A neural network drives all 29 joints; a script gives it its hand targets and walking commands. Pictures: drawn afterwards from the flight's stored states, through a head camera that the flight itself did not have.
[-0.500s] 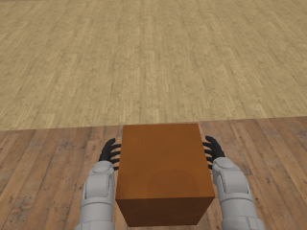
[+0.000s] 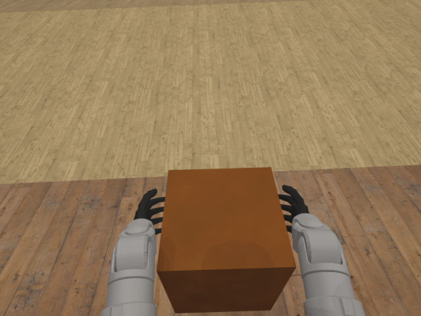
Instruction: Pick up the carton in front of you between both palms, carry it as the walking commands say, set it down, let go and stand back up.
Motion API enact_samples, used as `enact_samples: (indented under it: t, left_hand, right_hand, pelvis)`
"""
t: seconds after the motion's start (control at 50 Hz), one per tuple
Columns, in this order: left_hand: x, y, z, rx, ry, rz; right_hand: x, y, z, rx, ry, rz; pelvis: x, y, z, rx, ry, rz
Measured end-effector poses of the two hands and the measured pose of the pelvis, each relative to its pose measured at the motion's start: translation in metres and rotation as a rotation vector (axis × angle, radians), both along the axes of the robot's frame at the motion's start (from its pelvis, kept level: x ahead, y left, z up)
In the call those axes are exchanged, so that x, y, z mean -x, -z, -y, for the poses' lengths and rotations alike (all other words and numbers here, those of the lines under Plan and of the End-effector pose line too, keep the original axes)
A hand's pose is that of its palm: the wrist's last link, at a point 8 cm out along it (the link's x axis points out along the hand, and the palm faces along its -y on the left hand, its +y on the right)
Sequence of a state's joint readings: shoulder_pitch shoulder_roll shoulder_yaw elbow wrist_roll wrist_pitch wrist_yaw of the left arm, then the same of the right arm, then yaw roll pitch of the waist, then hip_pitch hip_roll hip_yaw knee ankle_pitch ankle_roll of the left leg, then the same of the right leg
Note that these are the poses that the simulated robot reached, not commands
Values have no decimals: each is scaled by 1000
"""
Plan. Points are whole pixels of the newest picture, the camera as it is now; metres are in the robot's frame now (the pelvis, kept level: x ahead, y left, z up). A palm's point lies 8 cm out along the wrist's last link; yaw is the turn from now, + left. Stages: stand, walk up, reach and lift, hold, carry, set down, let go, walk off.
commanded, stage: hold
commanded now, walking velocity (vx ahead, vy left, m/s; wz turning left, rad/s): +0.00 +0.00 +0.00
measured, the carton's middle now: (221, 242) +0.29 +0.00 -0.03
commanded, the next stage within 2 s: carry in 1.08 s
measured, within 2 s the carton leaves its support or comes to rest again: neither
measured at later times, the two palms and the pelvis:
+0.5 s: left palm (144, 223) +0.29 +0.15 +0.05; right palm (299, 218) +0.29 -0.15 +0.05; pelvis +0.01 +0.00 +0.00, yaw +0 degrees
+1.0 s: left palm (144, 225) +0.29 +0.15 +0.05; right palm (299, 220) +0.29 -0.15 +0.05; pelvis +0.01 +0.00 +0.00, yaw +0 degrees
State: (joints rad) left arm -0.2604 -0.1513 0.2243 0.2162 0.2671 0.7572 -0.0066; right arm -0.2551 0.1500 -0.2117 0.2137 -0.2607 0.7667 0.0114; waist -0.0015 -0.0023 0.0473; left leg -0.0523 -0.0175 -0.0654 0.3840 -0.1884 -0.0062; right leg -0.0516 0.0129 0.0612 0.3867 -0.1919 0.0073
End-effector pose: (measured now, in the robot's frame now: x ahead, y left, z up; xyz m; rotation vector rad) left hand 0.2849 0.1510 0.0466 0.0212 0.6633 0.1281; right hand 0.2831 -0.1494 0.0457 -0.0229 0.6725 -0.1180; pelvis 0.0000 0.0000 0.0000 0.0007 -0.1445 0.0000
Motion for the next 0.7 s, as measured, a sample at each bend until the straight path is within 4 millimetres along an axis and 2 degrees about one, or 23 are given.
enact_samples:
  t: [0.18,0.7]
  left_hand:
    - [-3,-2,0,9,-8,12]
    - [-5,-1,0,-14,9,2]
  right_hand:
    - [-3,-2,0,-9,6,12]
    - [-5,-1,0,14,-10,2]
  pelvis:
    - [3,1,0,0,0,0]
    - [-9,-2,0,0,1,-10]
